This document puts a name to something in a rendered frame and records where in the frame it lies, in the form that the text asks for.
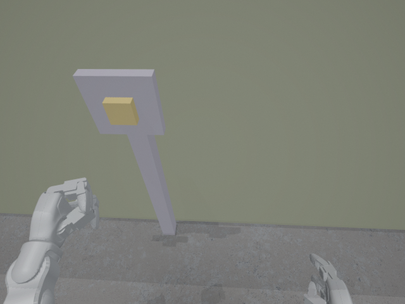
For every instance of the robot right hand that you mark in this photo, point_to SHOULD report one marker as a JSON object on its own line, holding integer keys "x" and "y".
{"x": 334, "y": 291}

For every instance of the button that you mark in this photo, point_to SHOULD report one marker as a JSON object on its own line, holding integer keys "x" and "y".
{"x": 121, "y": 111}

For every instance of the robot left forearm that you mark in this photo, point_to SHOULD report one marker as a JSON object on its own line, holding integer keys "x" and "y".
{"x": 32, "y": 277}

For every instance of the panel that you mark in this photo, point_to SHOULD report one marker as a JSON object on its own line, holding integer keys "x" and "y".
{"x": 141, "y": 85}

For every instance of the robot left hand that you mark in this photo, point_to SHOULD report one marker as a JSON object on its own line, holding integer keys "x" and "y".
{"x": 54, "y": 219}

